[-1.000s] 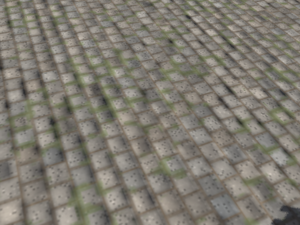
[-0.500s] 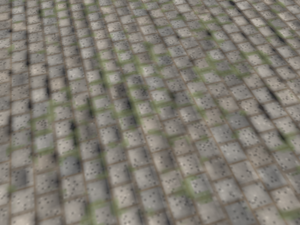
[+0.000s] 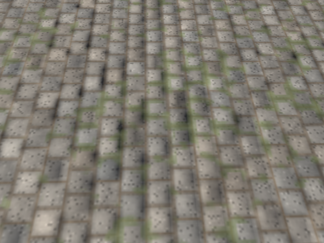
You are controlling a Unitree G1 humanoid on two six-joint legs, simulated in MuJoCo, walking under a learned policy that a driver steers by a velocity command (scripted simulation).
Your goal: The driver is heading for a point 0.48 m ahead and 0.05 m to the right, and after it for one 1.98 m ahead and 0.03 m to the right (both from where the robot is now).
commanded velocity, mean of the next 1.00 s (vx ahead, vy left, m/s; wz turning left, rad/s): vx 0.09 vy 0.00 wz -0.01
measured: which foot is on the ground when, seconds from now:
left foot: down 0.00-0.14, up 0.16-0.46, down 0.48-1.00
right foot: up 0.00-0.12, down 0.14-0.82, up 0.84-1.00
